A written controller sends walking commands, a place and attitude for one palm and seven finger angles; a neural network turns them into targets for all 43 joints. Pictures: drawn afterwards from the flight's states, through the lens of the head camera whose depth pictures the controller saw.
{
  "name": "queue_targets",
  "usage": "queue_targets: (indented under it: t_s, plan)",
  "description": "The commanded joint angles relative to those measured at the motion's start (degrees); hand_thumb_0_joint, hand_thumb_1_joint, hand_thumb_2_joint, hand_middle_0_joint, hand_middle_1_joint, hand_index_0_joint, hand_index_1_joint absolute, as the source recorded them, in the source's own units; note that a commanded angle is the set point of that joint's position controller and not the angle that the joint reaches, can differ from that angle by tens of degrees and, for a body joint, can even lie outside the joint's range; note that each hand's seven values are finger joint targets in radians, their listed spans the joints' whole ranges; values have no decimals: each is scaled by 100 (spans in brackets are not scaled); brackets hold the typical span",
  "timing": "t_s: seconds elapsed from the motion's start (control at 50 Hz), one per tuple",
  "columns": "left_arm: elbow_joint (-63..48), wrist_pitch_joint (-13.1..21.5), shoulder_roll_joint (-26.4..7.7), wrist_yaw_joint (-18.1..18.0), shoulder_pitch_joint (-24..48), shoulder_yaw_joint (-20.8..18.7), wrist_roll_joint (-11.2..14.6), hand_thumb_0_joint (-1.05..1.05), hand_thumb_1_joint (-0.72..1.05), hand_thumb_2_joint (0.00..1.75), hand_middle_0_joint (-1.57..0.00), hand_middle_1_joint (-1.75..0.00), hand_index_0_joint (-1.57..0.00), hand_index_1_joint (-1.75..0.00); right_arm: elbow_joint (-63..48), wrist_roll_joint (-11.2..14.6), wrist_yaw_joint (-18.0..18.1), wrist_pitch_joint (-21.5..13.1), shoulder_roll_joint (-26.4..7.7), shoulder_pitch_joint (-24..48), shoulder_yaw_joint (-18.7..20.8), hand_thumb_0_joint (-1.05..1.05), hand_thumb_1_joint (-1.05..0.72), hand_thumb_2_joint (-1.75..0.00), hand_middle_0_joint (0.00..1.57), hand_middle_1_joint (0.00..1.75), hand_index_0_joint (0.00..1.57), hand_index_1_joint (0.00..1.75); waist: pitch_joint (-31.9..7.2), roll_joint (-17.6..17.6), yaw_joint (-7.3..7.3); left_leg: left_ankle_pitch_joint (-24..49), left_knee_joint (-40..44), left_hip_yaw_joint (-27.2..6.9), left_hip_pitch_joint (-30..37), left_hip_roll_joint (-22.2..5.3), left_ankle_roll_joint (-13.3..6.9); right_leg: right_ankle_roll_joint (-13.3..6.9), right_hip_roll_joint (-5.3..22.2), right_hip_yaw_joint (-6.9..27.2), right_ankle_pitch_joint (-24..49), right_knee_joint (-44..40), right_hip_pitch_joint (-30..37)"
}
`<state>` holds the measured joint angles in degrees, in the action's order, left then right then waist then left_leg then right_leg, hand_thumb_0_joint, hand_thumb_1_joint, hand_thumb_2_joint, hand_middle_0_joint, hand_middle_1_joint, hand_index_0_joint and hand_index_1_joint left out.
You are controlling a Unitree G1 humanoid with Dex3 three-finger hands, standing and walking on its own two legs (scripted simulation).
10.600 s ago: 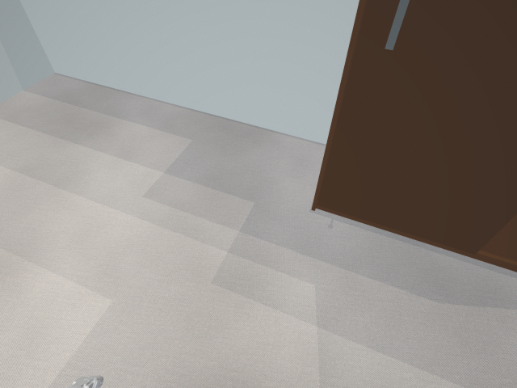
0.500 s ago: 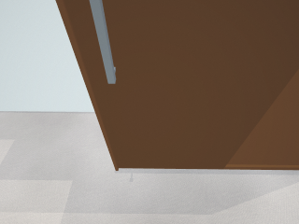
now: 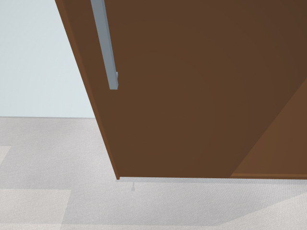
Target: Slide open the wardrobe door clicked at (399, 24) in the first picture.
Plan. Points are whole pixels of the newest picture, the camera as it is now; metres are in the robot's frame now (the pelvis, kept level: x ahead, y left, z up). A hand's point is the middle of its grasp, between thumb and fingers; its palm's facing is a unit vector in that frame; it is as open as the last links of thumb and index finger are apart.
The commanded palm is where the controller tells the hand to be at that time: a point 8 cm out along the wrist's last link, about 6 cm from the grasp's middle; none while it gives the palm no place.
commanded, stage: come to a stop and stand still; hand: left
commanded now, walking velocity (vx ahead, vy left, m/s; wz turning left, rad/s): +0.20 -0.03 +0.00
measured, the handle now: (108, 44) +0.52 +0.16 +0.23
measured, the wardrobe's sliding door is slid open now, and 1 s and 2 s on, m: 0.00 0.00 0.00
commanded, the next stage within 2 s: look again from close up in 1.86 s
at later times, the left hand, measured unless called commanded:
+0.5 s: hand out of the picture +0.07 +0.20 -0.16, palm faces +0.02 -0.97 -0.24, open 7.3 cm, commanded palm none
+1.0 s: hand out of the picture +0.00 +0.17 -0.17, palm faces +0.07 -0.98 -0.19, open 7.2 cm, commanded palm none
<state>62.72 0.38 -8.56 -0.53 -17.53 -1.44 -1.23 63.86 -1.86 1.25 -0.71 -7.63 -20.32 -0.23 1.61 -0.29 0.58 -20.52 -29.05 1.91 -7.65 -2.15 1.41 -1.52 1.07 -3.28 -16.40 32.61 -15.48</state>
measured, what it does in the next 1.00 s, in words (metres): stands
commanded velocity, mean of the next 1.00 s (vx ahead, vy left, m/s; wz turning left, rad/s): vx -0.04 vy -0.01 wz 0.00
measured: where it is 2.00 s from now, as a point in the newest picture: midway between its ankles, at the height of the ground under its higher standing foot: outside the picture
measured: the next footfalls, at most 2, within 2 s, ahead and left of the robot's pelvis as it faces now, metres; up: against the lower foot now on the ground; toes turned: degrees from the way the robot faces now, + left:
none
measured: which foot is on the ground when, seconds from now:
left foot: down 0.00-1.00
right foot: down 0.00-1.00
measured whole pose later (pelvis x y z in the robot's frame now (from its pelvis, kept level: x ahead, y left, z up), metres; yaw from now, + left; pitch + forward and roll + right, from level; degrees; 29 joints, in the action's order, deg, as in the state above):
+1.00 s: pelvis -0.01 -0.01 +0.01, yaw +0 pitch -2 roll +1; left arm 60.7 -0.2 -9.4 -1.3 -16.6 -1.3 -0.9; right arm 62.9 -1.4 1.5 0.5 -5.9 -18.6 0.1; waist 2.2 -1.6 1.5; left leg -13.0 -25.7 2.1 -11.1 -1.4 0.8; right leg -3.4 0.3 -7.7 -9.2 25.6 -15.3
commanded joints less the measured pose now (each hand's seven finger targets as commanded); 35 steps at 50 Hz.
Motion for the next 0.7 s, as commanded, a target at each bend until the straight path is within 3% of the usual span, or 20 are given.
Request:
queue_targets:
  t_s: [0.0,0.08,0.12,0.14,0.16,0.18,0.2,0.22,0.26,0.34,0.38,0.44,0.46,0.48,0.5,0.52,0.54,0.56,0.6,0.68]
  plan:
    - [-184,139,-547,-2,-448,-154,-2,0,90,90,-20,-30,-20,-30,-163,37,26,-157,-395,-551,99,0,-90,-90,20,30,20,30,645,11,-1,-46,399,-226,-893,-272,-423,-372,462,669,-746,-660,84]
    - [-21,212,-628,-29,-879,-236,-6,0,90,90,-20,-30,-20,-30,-193,61,45,-238,-228,-547,101,0,-90,-90,20,30,20,30,321,-382,74,522,-432,159,-1105,-50,-351,-587,748,878,523,-532,707]
    - [45,211,-662,-82,-972,-266,6,0,90,90,-20,-30,-20,-30,-190,92,75,-251,-107,-481,60,0,-90,-90,20,30,20,30,222,-702,76,551,-646,276,-1138,12,-241,-695,1037,1086,1699,-525,846]
    - [57,191,-577,-110,-875,-249,10,0,90,90,-20,-30,-20,-30,-126,107,98,-248,-67,-508,51,0,-90,-90,20,30,20,30,173,-518,12,841,-361,209,-818,-32,-205,-641,1000,946,2383,-360,735]
    - [14,168,-470,-130,-725,-209,24,0,90,90,-20,-30,-20,-30,-11,119,114,-254,-92,-654,47,0,-90,-90,20,30,20,30,97,-96,-82,1826,74,45,-371,-184,-197,-465,734,535,2979,42,620]
    - [-41,173,-311,-148,-581,-154,26,0,90,90,-20,-30,-20,-30,100,110,157,-267,-224,-836,88,0,-90,-90,20,30,20,30,57,544,-133,3841,70,-103,114,-439,-248,-224,440,175,3193,423,399]
    - [-78,176,-280,-185,-467,-142,66,0,90,90,-20,-30,-20,-30,152,130,214,-240,-401,-923,116,0,-90,-90,20,30,20,30,-66,915,-139,5707,-58,-124,397,-651,-277,-58,353,-7,2884,446,359]
    - [-66,157,-363,-215,-461,-146,91,0,90,90,-20,-30,-20,-30,139,158,248,-203,-480,-842,138,0,-90,-90,20,30,20,30,-118,1020,-75,6756,-197,-119,572,-693,-293,27,294,-76,2556,290,396]
    - [-76,108,-543,-236,-509,-208,82,0,90,90,-20,-30,-20,-30,-23,186,273,-143,-681,-603,245,0,-90,-90,20,30,20,30,-100,716,2,6857,-386,-65,564,-614,-297,62,256,-154,2532,75,567]
    - [-171,15,-516,-251,-505,-257,2,0,90,90,-20,-30,-20,-30,-258,159,255,-53,-443,-365,384,0,-90,-90,20,30,20,30,106,141,-10,4887,-353,263,63,-308,-231,67,507,-108,4002,447,636]
    - [-277,-2,-408,-242,-332,-240,-17,0,90,90,-20,-30,-20,-30,-259,122,237,-48,-361,-404,431,0,-90,-90,20,30,20,30,237,139,-98,4734,-117,267,245,-361,-283,63,430,-173,3539,732,218]
    - [-727,8,-255,-191,322,-261,-25,0,90,90,-20,-30,-20,-30,-292,50,207,-85,-569,-592,483,0,-90,-90,20,30,20,30,653,810,-308,6537,189,-378,1153,-956,-745,171,-2,-367,-585,717,-1166]
    - [-793,9,-286,-184,313,-270,-28,0,90,90,-20,-30,-20,-30,-333,38,210,-94,-648,-571,486,0,-90,-90,20,30,20,30,632,819,-248,6995,39,-399,1248,-1035,-799,101,-2,-290,-912,408,-1132]
    - [-771,33,-312,-181,113,-282,-44,0,90,90,-20,-30,-20,-30,-377,69,211,-90,-643,-461,459,0,-90,-90,20,30,20,30,457,635,-72,6969,-202,-250,1094,-903,-707,47,-46,-307,-397,-109,-618]
    - [-643,64,-411,-173,-399,-309,-50,0,90,90,-20,-30,-20,-30,-476,126,198,-95,-705,-308,437,0,-90,-90,20,30,20,30,-11,487,198,6180,-613,-78,648,-711,-557,6,54,-270,1088,-591,286]
    - [-494,105,-720,-197,-867,-337,-59,0,90,90,-20,-30,-20,-30,-555,175,160,-104,-567,-248,425,0,-90,-90,20,30,20,30,-517,-203,355,4190,-1317,152,-171,-309,-377,-207,663,259,3544,-549,1367]
    - [-355,128,-947,-197,-1081,-322,-41,0,90,90,-20,-30,-20,-30,-668,209,123,-91,-277,-99,384,0,-90,-90,20,30,20,30,-631,-925,366,-148,-2033,230,-1107,246,-205,-742,1744,1015,5788,-398,1855]
    - [-391,120,-956,-210,-1032,-265,-18,0,90,90,-20,-30,-20,-30,-713,206,150,-5,-171,106,345,0,-90,-90,20,30,20,30,-620,-1154,385,-1436,-2424,-171,-1286,201,-200,-1159,2064,1158,6030,-502,1567]
    - [-624,109,-939,-230,-254,-222,-39,0,90,90,-20,-30,-20,-30,-654,195,129,104,-306,222,351,0,-90,-90,20,30,20,30,-212,-1305,162,-1352,-2632,-347,-1254,-33,-169,-1375,1883,1178,4367,-828,709]
    - [-857,16,-935,-194,399,-204,-46,0,90,90,-20,-30,-20,-30,-348,128,30,142,-97,-122,248,0,-90,-90,20,30,20,30,31,-686,-135,-381,-1202,83,-373,-19,-114,-993,1356,864,822,-1419,-553]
